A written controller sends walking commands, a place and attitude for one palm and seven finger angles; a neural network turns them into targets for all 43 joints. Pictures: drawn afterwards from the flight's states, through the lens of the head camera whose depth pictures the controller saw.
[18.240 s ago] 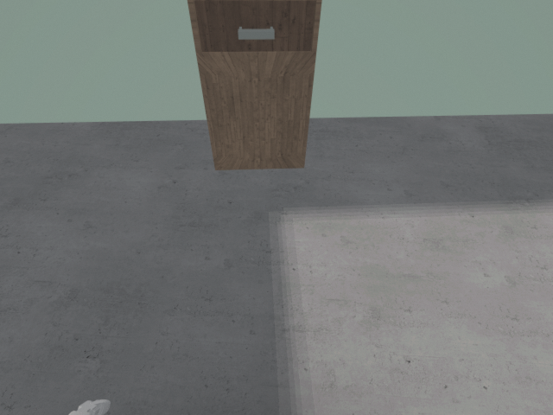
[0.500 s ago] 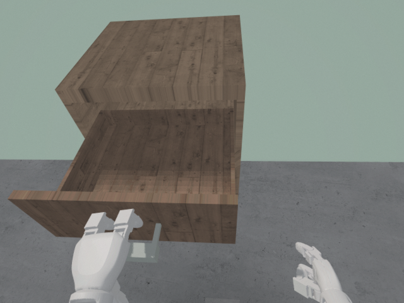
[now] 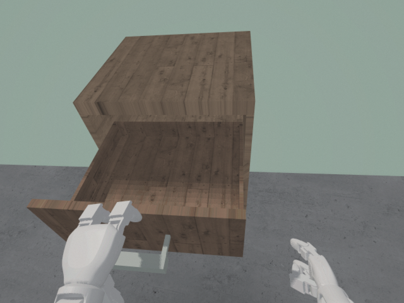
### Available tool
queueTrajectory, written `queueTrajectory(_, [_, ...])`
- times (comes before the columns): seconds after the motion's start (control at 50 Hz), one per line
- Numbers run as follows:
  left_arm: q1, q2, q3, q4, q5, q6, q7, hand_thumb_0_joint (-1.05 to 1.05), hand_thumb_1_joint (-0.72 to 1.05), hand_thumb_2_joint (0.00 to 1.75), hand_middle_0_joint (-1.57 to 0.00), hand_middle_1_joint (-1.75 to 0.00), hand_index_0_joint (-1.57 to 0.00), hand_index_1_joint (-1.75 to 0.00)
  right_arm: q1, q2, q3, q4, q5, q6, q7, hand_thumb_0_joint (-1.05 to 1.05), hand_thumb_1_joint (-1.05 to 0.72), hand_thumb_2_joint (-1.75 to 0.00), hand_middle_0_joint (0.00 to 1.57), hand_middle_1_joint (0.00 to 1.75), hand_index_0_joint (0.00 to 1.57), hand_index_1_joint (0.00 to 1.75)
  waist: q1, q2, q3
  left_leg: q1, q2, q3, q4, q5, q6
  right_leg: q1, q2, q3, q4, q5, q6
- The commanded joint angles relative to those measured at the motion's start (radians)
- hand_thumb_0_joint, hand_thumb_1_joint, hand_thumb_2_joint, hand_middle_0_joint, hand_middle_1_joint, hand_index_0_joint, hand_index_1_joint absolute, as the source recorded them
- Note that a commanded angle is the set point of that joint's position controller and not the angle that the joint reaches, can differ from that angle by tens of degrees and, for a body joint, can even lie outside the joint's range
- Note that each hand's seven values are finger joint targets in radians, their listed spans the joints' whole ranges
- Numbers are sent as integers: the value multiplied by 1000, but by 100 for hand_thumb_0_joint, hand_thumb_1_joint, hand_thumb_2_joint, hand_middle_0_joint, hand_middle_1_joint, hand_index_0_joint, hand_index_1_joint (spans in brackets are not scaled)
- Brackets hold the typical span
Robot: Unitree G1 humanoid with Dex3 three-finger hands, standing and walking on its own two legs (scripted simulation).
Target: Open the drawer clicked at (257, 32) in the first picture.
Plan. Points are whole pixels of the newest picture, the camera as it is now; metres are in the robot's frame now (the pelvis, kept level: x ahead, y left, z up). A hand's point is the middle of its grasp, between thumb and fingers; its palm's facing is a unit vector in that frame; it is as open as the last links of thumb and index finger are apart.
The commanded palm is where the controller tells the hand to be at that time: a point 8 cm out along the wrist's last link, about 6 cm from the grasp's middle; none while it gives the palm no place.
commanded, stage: lift the hand off the handle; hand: left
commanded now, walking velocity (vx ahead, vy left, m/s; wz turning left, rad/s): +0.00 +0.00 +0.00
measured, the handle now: (137, 249) +0.22 +0.19 -0.02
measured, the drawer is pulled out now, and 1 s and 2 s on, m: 0.30 0.30 0.30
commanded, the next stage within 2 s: draw the hand back to the body in 0.50 s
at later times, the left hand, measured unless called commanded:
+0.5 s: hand (106, 230) +0.19 +0.18 +0.14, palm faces +0.19 -0.20 -0.96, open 13.8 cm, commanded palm +0.13 +0.18 +0.18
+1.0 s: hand (78, 239) +0.17 +0.22 +0.13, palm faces +0.12 -0.13 -0.98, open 13.8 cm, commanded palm +0.13 +0.21 +0.19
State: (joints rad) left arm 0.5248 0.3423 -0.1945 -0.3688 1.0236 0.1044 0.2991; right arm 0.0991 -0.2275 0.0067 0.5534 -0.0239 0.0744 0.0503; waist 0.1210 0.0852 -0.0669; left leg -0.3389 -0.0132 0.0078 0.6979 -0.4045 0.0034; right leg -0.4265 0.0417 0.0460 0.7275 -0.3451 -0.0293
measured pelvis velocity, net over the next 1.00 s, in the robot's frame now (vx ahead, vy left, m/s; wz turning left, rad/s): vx -0.01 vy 0.00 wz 0.00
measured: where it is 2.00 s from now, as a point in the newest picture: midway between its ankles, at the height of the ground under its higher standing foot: outside the picture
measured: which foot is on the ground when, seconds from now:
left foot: down 0.00-1.00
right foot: down 0.00-1.00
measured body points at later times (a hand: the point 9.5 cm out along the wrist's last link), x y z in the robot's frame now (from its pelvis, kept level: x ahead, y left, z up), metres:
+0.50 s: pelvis +0.00 +0.00 +0.02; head -0.02 -0.05 +0.46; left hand +0.17 +0.19 +0.19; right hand +0.24 -0.17 -0.06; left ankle -0.03 +0.12 -0.72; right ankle +0.02 -0.10 -0.72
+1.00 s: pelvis -0.01 +0.00 +0.02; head -0.03 -0.04 +0.47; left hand +0.16 +0.22 +0.18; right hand +0.22 -0.20 -0.06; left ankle -0.03 +0.12 -0.72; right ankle +0.02 -0.10 -0.72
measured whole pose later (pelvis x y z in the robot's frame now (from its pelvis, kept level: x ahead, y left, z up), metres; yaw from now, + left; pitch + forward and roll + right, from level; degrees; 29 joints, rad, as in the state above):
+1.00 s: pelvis -0.01 +0.00 +0.02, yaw +0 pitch -3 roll +0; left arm 0.48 0.45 -0.06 -0.51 0.90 0.15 0.11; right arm 0.09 -0.27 0.03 0.57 0.01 0.12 0.03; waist 0.12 0.11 0.00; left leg -0.14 0.00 0.00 0.49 -0.29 0.00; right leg -0.22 0.05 0.05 0.50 -0.22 -0.02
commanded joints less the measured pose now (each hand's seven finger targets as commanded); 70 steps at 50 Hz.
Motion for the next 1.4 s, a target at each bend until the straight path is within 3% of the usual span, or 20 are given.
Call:
queueTrajectory(0.0, [-92, 121, 99, -274, 7, -13, 25, 0, -50, 30, -30, -120, -30, -120, -166, -72, -20, -179, 10, -48, -1, 0, -90, -90, 20, 30, 20, 30, -6, -90, -121, 49, -4, -2, -112, 290, 25, 126, -17, 41, -160, 203, -15])
queueTrajectory(0.06, [-87, 119, 91, -337, 8, -3, 14, 0, -50, 30, -30, -120, -30, -120, -165, -73, -11, -194, 13, -45, 7, 0, -90, -90, 20, 30, 20, 30, 1, -66, -156, 76, 5, -1, -118, 333, 24, 152, -21, 38, -157, 233, -16])
queueTrajectory(0.18, [-118, 119, 73, -341, -12, 36, -39, 0, -50, 30, -30, -120, -30, -120, -200, -74, -4, -187, 34, -19, 18, 0, -90, -90, 20, 30, 20, 30, -3, -83, -86, 82, 19, -5, -177, 334, 20, 181, -13, 21, -190, 220, -13])
queueTrajectory(0.36, [-141, 138, 75, -432, -34, 89, -104, 0, -50, 30, -30, -120, -30, -120, -223, -79, 13, -214, 45, 10, 28, 0, -90, -90, 20, 30, 20, 30, 15, -78, -100, 114, 31, 5, -224, 350, 27, 274, -19, 7, -221, 223, -2])
queueTrajectory(0.44, [-107, 156, 119, -378, -68, 94, -127, 0, -50, 30, -30, -120, -30, -120, -266, -89, 13, -203, 59, 21, 28, 0, -90, -90, 20, 30, 20, 30, 4, -81, -17, 111, 35, 4, -245, 318, 22, 274, -8, 30, -261, 223, -2])
queueTrajectory(0.46, [-103, 132, 86, -379, -59, 93, -135, 0, -50, 30, -30, -120, -30, -120, -232, -82, 17, -203, 51, 22, 32, 0, -90, -90, 20, 30, 20, 30, 8, -97, -35, 112, 25, 19, -243, 325, 25, 283, -19, 17, -260, 213, 3])
queueTrajectory(0.64, [-222, 215, 165, -406, -61, 58, -133, 0, -50, 30, -30, -120, -30, -120, -266, -103, 6, -193, 48, 15, 3, 0, -90, -90, 20, 30, 20, 30, -3, -39, -42, 146, 21, 7, -258, 262, 27, 276, -17, 60, -322, 138, -2])
queueTrajectory(0.66, [-194, 201, 157, -392, -54, 56, -134, 0, -50, 30, -30, -120, -30, -120, -236, -92, 11, -196, 42, 9, 2, 0, -90, -90, 20, 30, 20, 30, 12, -65, -74, 150, 13, 16, -251, 284, 31, 293, -29, 44, -317, 135, 2])
queueTrajectory(0.68, [-200, 227, 192, -347, -69, 47, -133, 0, -50, 30, -30, -120, -30, -120, -246, -94, 7, -174, 45, 10, -6, 0, -90, -90, 20, 30, 20, 30, 1, -77, -24, 148, 12, 11, -261, 279, 25, 273, -22, 62, -334, 135, -1])
queueTrajectory(0.78, [-134, 222, 213, -342, -97, 34, -143, 0, -50, 30, -30, -120, -30, -120, -241, -101, 2, -172, 48, 2, -10, 0, -90, -90, 20, 30, 20, 30, 4, -86, -22, 143, 9, 9, -274, 293, 21, 292, -26, 49, -334, 167, 1])
queueTrajectory(0.94, [-148, 284, 292, -354, -115, 26, -150, 0, -50, 30, -30, -120, -30, -120, -248, -119, 0, -177, 49, -7, -32, 0, -90, -90, 20, 30, 20, 30, 3, -59, -15, 148, 14, 1, -282, 244, 23, 278, -24, 52, -353, 120, 2])
queueTrajectory(1.0, [-166, 246, 253, -333, -108, 10, -159, 0, -50, 30, -30, -120, -30, -120, -221, -115, -5, -165, 39, -9, -35, 0, -90, -90, 20, 30, 20, 30, 1, -69, -3, 148, 7, 8, -291, 249, 24, 263, -30, 27, -351, 107, 5])
queueTrajectory(1.06, [-170, 268, 276, -368, -108, 5, -158, 0, -50, 30, -30, -120, -30, -120, -209, -115, 1, -180, 39, -17, -41, 0, -90, -90, 20, 30, 20, 30, 11, -41, -66, 150, 11, 3, -294, 247, 26, 297, -35, 12, -336, 108, 5])
queueTrajectory(1.14, [-132, 315, 342, -347, -128, 1, -156, 0, -50, 30, -30, -120, -30, -120, -233, -129, -2, -171, 49, -17, -49, 0, -90, -90, 20, 30, 20, 30, 5, -31, -16, 132, 22, -13, -304, 249, 18, 294, -21, 25, -336, 151, 0])
queueTrajectory(1.16, [-128, 291, 319, -361, -113, 2, -158, 0, -50, 30, -30, -120, -30, -120, -205, -120, 3, -177, 42, -17, -44, 0, -90, -90, 20, 30, 20, 30, 15, -34, -60, 133, 17, -6, -302, 278, 18, 311, -32, 2, -318, 161, 1])
queueTrajectory(1.18, [-117, 292, 320, -340, -130, -1, -159, 0, -50, 30, -30, -120, -30, -120, -215, -120, -3, -168, 45, -14, -48, 0, -90, -90, 20, 30, 20, 30, 6, -41, -21, 129, 16, -8, -307, 278, 15, 298, -27, 8, -326, 168, 1])
queueTrajectory(1.2, [-131, -94, 251, -380, -892, -98, -189, 0, -47, 32, -30, -118, -30, -118, -166, -15, 3, -233, 51, -93, -70, 0, -90, -90, 20, 30, 20, 30, -92, -198, 59, 218, 42, -32, -296, 204, 49, 275, -14, -70, -322, 140, 3])
queueTrajectory(1.24, [25, 106, 443, -346, -996, -177, -173, 0, -40, 34, -29, -113, -29, -113, -132, -69, 4, -181, 41, -173, -118, 0, -90, -90, 20, 30, 20, 30, -59, -195, 41, 205, 62, -35, -315, 172, 36, 276, -29, -64, -342, 82, 15])
queueTrajectory(1.3, [-73, 126, 462, -468, -1028, -243, -154, 0, -29, 39, -29, -107, -29, -107, -75, -60, 15, -157, 22, -240, -145, 0, -90, -90, 20, 30, 20, 30, -61, 3, 17, 207, 41, -27, -317, 235, 19, 307, -51, -67, -341, 142, 5])
queueTrajectory(1.38, [-64, 80, 448, -407, -1046, -261, -158, 0, -15, 45, -27, -98, -27, -98, -50, -55, 16, -128, 21, -285, -140, 0, -90, -90, 20, 30, 20, 30, -68, 16, 86, 172, 42, -37, -328, 244, 6, 296, -52, -75, -345, 148, -3])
